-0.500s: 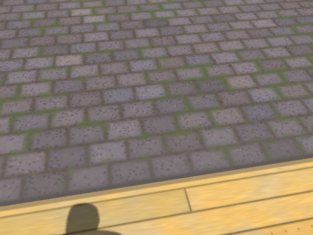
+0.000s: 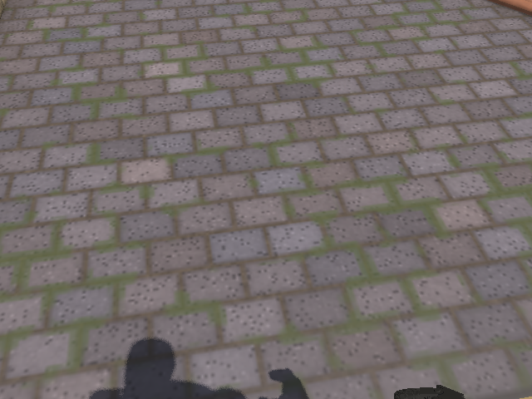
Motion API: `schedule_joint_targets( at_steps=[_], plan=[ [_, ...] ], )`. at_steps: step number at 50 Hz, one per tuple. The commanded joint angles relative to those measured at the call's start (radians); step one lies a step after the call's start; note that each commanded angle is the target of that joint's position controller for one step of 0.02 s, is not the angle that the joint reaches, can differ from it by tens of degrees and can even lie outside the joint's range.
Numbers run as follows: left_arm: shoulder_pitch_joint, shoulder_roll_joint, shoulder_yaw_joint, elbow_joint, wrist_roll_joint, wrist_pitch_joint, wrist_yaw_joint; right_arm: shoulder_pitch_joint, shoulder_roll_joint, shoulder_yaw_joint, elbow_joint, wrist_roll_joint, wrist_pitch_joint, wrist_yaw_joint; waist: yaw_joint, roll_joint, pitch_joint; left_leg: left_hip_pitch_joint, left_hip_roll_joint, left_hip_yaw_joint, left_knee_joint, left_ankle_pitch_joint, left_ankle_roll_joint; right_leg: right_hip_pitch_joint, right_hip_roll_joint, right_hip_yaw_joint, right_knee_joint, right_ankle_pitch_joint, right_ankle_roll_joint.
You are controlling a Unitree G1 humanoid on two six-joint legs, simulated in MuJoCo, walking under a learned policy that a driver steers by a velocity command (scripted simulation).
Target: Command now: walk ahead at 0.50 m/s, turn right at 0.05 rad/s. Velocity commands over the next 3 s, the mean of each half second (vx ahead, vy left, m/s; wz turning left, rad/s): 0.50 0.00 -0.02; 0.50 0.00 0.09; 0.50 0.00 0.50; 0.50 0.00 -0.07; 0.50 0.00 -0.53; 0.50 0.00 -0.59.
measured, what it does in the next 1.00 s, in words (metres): climbs: right foot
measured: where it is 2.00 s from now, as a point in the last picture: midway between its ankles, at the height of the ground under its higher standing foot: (244, 205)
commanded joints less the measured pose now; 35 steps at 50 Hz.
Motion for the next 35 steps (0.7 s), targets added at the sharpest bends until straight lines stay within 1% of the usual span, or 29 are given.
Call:
schedule_joint_targets(
  at_steps=[1,2,3,4,5,6,7,8,9,10,12,14,16,18,19,21,23,24,25,26,27,28,29,30,31,32,33,34,35],
  plan=[
    [-0.029,0.017,0.007,-0.062,0.011,-0.009,0.023,0.266,-0.155,-0.069,0.138,0.012,0.009,-0.024,-0.063,0.068,0.0,0.439,0.247,-0.745,-0.698,-0.14,0.166,-0.589,0.013,0.039,0.553,0.17,-0.059],
    [-0.07,0.018,-0.001,-0.082,0.015,-0.002,0.032,0.206,-0.071,-0.05,0.147,0.008,0.015,-0.025,-0.018,0.013,-0.025,0.38,0.254,-0.695,-0.701,-0.046,0.15,-0.581,-0.016,0.029,0.558,0.182,-0.071],
    [-0.101,0.003,-0.007,-0.1,0.014,0.01,0.041,0.17,-0.004,-0.031,0.157,-0.003,0.014,-0.033,0.013,-0.004,-0.029,0.353,0.255,-0.668,-0.738,0.038,0.13,-0.593,-0.033,0.048,0.551,0.179,-0.084],
    [-0.114,-0.008,-0.015,-0.094,0.012,0.018,0.043,0.155,0.023,-0.024,0.18,-0.007,0.01,-0.042,0.026,0.02,-0.024,0.353,0.236,-0.618,-0.764,0.071,0.123,-0.639,-0.039,0.054,0.554,0.167,-0.094],
    [-0.153,0.008,-0.017,-0.106,0.018,0.017,0.041,0.165,0.016,-0.024,0.194,-0.012,-0.003,-0.049,0.029,0.01,-0.007,0.375,0.209,-0.53,-0.793,0.102,0.112,-0.67,-0.046,0.039,0.475,0.166,-0.092],
    [-0.174,0.036,-0.012,-0.111,0.022,0.01,0.039,0.167,0.003,-0.029,0.204,-0.022,-0.013,-0.049,0.029,0.001,-0.006,0.373,0.189,-0.462,-0.817,0.148,0.091,-0.658,-0.052,0.033,0.404,0.197,-0.091],
    [-0.222,0.052,-0.005,-0.125,0.005,0.004,0.03,0.183,-0.037,-0.041,0.192,-0.029,-0.016,-0.044,0.011,0.009,0.008,0.368,0.151,-0.333,-0.862,0.184,0.069,-0.601,-0.059,-0.021,0.305,0.209,-0.088],
    [-0.249,0.082,0.001,-0.137,0.017,0.001,0.025,0.17,-0.069,-0.047,0.182,-0.022,-0.017,-0.04,0.01,0.051,0.021,0.358,0.147,-0.329,-0.895,0.213,0.104,-0.59,-0.072,-0.059,0.242,0.207,-0.059],
    [-0.265,0.087,0.008,-0.141,0.035,0.005,0.02,0.194,-0.054,-0.036,0.18,-0.02,-0.026,-0.039,0.01,0.075,0.05,0.392,0.157,-0.33,-0.923,0.282,0.127,-0.604,-0.09,-0.072,0.214,0.23,-0.044],
    [-0.303,0.088,0.006,-0.156,0.04,0.007,0.019,0.248,-0.05,-0.035,0.198,-0.026,-0.032,-0.037,-0.016,0.05,0.052,0.462,0.161,-0.319,-0.917,0.359,0.139,-0.654,-0.093,-0.07,0.168,0.267,-0.037],
    [-0.367,0.07,0.004,-0.178,0.03,0.008,0.02,0.406,-0.058,-0.034,0.233,-0.039,-0.036,-0.031,-0.071,0.064,0.042,0.646,0.172,-0.272,-0.896,0.545,0.138,-0.728,-0.096,-0.107,0.033,0.325,-0.013],
    [-0.407,0.043,0.0,-0.192,0.026,0.016,0.017,0.491,-0.055,-0.032,0.252,-0.039,-0.036,-0.022,-0.089,0.081,0.047,0.704,0.18,-0.233,-0.908,0.643,0.142,-0.686,-0.117,-0.164,-0.094,0.382,0.003],
    [-0.463,0.04,0.006,-0.212,0.027,0.032,0.01,0.526,-0.063,-0.032,0.257,-0.03,-0.033,-0.011,-0.103,0.096,0.083,0.695,0.19,-0.209,-0.953,0.641,0.141,-0.592,-0.124,-0.199,-0.211,0.425,0.016],
    [-0.537,0.041,0.014,-0.243,0.021,0.049,0.007,0.562,-0.066,-0.033,0.273,-0.018,-0.035,-0.005,-0.12,0.105,0.124,0.75,0.211,-0.21,-0.987,0.649,0.141,-0.549,-0.121,-0.217,-0.331,0.412,0.02],
    [-0.566,0.041,0.019,-0.257,0.013,0.057,0.007,0.575,-0.073,-0.039,0.282,-0.013,-0.037,-0.003,-0.123,0.109,0.143,0.8,0.225,-0.215,-0.999,0.683,0.139,-0.544,-0.118,-0.218,-0.392,0.388,0.019],
    [-0.623,0.038,0.028,-0.284,0.004,0.067,0.01,0.602,-0.069,-0.042,0.303,-0.007,-0.039,-0.001,-0.129,0.11,0.165,0.912,0.241,-0.209,-1.005,0.746,0.137,-0.523,-0.107,-0.232,-0.511,0.316,0.014],
    [-0.657,0.024,0.034,-0.302,-0.001,0.073,0.015,0.616,-0.064,-0.049,0.321,-0.004,-0.037,0.002,-0.127,0.115,0.178,0.998,0.254,-0.199,-1.001,0.782,0.138,-0.471,-0.096,-0.242,-0.615,0.224,0.009],
    [-0.664,0.021,0.039,-0.307,0.0,0.074,0.018,0.613,-0.062,-0.052,0.327,-0.003,-0.033,0.002,-0.12,0.113,0.183,1.023,0.262,-0.192,-0.994,0.808,0.138,-0.43,-0.089,-0.248,-0.656,0.171,0.005],
    [-0.666,0.021,0.044,-0.311,-0.001,0.073,0.021,0.6,-0.073,-0.06,0.327,-0.001,-0.029,0.001,-0.109,0.112,0.179,1.03,0.27,-0.185,-0.983,0.87,0.136,-0.369,-0.076,-0.259,-0.689,0.122,-0.001],
    [-0.655,0.027,0.052,-0.314,-0.005,0.071,0.026,0.58,-0.089,-0.07,0.323,0.002,-0.025,-0.003,-0.091,0.123,0.166,1.027,0.274,-0.175,-0.958,0.974,0.129,-0.29,-0.057,-0.279,-0.706,0.083,-0.011],
    [-0.626,0.043,0.064,-0.309,-0.013,0.064,0.032,0.552,-0.115,-0.082,0.312,0.004,-0.021,-0.009,-0.066,0.123,0.141,1.02,0.268,-0.156,-0.912,1.099,0.115,-0.189,-0.034,-0.3,-0.736,0.079,-0.024],
    [-0.569,0.068,0.078,-0.295,-0.027,0.052,0.041,0.531,-0.131,-0.092,0.302,-0.001,-0.018,-0.013,-0.034,0.114,0.09,0.974,0.234,-0.122,-0.837,1.221,0.082,-0.022,-0.008,-0.318,-0.755,0.146,-0.056],
    [-0.455,0.104,0.093,-0.265,-0.035,0.04,0.054,0.534,-0.125,-0.095,0.289,-0.008,-0.022,-0.021,-0.011,0.116,-0.022,0.847,0.182,-0.103,-0.725,1.225,0.032,0.264,-0.01,-0.303,-0.671,0.226,-0.106],
    [-0.298,0.105,0.08,-0.228,-0.028,0.031,0.056,0.664,-0.033,-0.067,0.272,-0.013,-0.033,-0.031,-0.019,-0.038,-0.265,0.512,0.083,-0.079,-0.476,0.998,-0.042,0.77,-0.158,-0.125,-0.6,0.334,-0.257],
    [-0.006,0.147,0.096,-0.157,-0.006,0.037,0.076,0.588,-0.037,-0.058,0.237,-0.016,-0.039,-0.014,0.104,-0.15,-0.326,0.259,-0.07,-0.098,-0.223,0.32,-0.088,1.002,-0.342,0.227,-0.818,0.267,-0.365],
    [0.156,0.14,0.1,-0.063,0.027,0.031,0.086,0.423,-0.063,-0.083,0.204,0.0,-0.02,0.009,0.15,-0.112,-0.206,0.137,-0.067,-0.187,0.011,-0.023,-0.054,0.923,-0.363,0.313,-0.948,0.156,-0.293],
    [0.071,0.178,0.119,-0.064,0.027,0.015,0.1,0.327,-0.086,-0.106,0.185,0.006,-0.018,0.011,0.112,-0.055,0.016,0.072,0.008,-0.235,0.114,0.059,-0.017,0.675,-0.335,0.215,-0.982,0.066,-0.212],
    [-0.012,0.142,0.112,-0.067,0.013,0.014,0.106,0.308,-0.08,-0.11,0.182,-0.013,-0.019,0.001,0.058,-0.045,0.079,0.111,0.054,-0.231,0.098,0.116,0.015,0.5,-0.308,0.12,-1.017,0.084,-0.193],
    [-0.08,0.064,0.091,-0.074,-0.001,0.017,0.101,0.311,-0.041,-0.105,0.18,-0.031,-0.018,-0.005,0.006,-0.014,0.078,0.161,0.083,-0.226,0.075,0.167,0.033,0.393,-0.295,0.056,-1.042,0.125,-0.192]
  ],
)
